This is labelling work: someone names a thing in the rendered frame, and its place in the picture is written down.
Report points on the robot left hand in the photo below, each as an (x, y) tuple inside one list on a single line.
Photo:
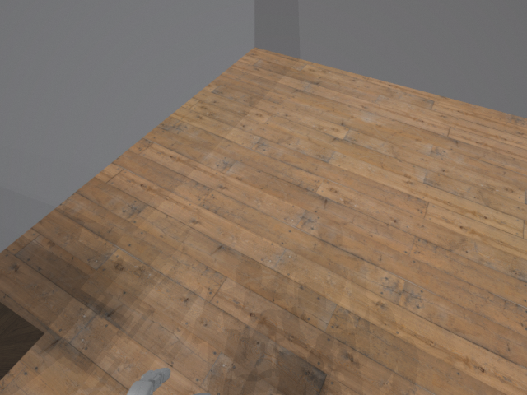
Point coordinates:
[(149, 382)]

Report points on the cabinet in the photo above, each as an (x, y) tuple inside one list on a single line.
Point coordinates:
[(17, 336)]

